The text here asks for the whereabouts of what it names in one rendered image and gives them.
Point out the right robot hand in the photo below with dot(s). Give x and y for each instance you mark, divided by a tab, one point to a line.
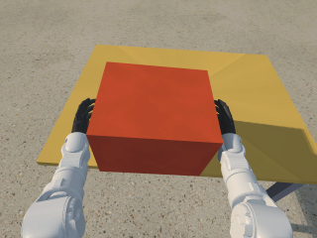
225	117

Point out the carton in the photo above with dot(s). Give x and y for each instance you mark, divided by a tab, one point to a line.
157	120

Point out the left robot forearm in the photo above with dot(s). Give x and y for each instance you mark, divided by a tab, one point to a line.
71	172

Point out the left robot hand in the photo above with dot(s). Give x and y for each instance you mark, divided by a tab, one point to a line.
82	116

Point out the table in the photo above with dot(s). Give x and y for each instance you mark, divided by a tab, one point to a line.
279	146

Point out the robot left upper arm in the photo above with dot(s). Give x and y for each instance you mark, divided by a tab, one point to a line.
61	217

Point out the robot right upper arm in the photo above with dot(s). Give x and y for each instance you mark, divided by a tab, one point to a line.
253	220

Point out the right robot forearm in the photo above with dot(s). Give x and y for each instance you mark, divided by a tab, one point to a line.
239	178

